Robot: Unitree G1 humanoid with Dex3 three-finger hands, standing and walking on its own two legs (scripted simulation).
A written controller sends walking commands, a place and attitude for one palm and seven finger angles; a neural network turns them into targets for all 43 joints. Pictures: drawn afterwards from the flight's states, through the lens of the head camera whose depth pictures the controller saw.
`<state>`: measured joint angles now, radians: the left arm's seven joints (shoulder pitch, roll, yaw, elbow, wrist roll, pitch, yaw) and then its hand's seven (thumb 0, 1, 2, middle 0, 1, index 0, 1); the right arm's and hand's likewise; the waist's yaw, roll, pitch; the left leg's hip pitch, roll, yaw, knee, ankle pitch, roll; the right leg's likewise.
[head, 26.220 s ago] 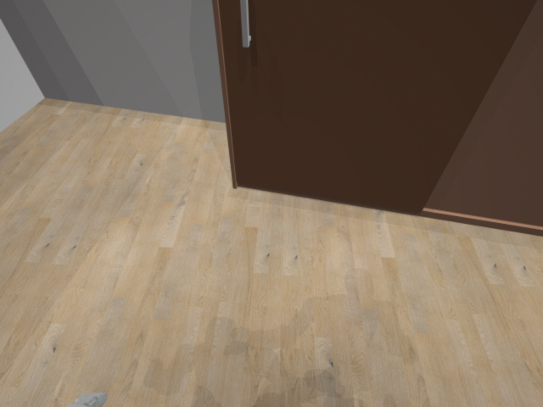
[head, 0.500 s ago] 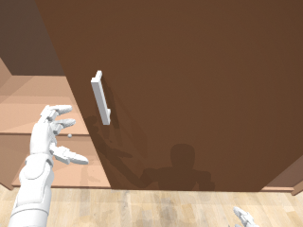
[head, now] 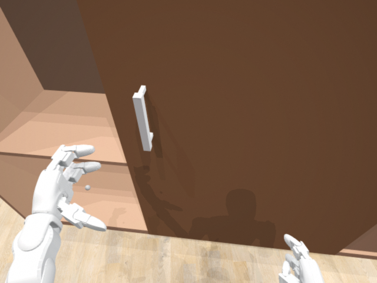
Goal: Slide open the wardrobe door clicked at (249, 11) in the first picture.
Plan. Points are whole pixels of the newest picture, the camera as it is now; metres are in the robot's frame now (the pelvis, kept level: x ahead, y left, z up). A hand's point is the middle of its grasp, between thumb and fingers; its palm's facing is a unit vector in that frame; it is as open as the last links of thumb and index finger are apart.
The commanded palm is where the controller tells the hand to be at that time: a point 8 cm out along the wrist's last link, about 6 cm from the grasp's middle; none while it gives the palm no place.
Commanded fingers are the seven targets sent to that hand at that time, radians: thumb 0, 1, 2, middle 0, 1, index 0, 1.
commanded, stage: draw the hand back to the body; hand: left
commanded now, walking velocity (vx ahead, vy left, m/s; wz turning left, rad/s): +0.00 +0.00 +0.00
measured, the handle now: (145, 119) +0.46 +0.17 +0.11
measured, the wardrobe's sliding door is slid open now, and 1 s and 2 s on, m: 0.65 0.65 0.65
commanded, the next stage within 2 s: step back with the hand held close in 1.52 s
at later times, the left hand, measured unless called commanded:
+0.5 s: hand (63, 188) +0.23 +0.25 +0.14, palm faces +0.14 -0.98 -0.12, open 14.4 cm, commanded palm +0.19 +0.29 +0.15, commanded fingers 0.00 -0.22 0.36 -0.24 -0.96 -0.24 -0.96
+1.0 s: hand (39, 178) +0.22 +0.27 +0.18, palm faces +0.42 -0.84 -0.36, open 10.2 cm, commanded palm +0.17 +0.30 +0.19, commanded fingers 0.00 0.68 0.80 -0.21 -0.43 -0.21 -0.43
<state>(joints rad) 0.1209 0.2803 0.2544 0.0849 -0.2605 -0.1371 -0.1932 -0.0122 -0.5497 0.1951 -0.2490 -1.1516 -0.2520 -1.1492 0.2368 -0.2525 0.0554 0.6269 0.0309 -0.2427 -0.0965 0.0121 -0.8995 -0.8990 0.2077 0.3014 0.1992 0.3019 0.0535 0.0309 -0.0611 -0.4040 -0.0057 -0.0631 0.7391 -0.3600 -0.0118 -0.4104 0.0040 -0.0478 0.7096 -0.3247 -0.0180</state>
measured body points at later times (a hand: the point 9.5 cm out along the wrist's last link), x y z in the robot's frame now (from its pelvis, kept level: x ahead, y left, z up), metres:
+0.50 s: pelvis +0.00 +0.01 +0.01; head -0.03 +0.00 +0.46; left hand +0.21 +0.30 +0.15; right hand +0.18 -0.22 -0.05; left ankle +0.02 +0.13 -0.71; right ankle +0.03 -0.11 -0.71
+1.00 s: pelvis +0.02 +0.01 +0.03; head -0.01 +0.00 +0.48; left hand +0.19 +0.31 +0.20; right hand +0.20 -0.20 -0.05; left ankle +0.02 +0.13 -0.72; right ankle +0.03 -0.11 -0.71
